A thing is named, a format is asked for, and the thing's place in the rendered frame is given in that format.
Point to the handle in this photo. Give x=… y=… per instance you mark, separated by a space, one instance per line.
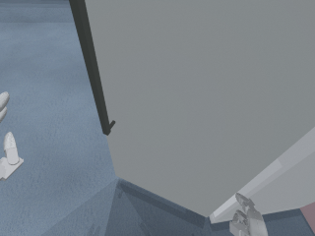
x=82 y=24

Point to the right robot hand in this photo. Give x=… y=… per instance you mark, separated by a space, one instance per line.
x=250 y=224

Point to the left robot hand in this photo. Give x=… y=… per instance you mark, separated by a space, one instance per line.
x=10 y=163

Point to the fridge door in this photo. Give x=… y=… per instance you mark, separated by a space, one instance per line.
x=205 y=94

